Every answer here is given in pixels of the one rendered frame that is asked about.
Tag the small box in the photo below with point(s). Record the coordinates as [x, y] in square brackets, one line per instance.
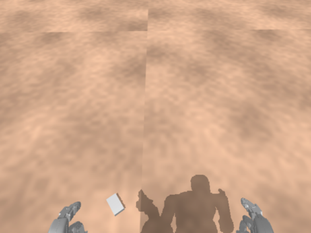
[115, 204]

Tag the right robot hand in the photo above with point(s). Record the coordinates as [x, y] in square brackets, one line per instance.
[257, 223]

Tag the left robot hand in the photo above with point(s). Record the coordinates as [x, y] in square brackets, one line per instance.
[61, 224]

